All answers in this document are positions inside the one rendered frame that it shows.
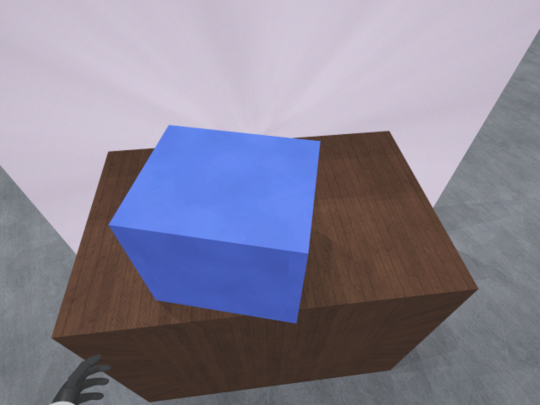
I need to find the carton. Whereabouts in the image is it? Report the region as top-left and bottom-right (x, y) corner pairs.
(109, 125), (321, 323)

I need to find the pedestal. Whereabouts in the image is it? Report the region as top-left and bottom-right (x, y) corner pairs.
(51, 131), (478, 402)

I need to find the robot left hand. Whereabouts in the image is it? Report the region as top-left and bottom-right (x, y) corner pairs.
(52, 354), (111, 405)

